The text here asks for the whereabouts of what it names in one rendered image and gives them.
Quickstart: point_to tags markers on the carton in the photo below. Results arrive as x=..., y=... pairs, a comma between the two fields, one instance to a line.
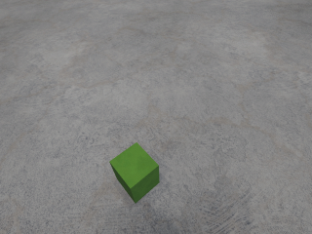
x=137, y=172

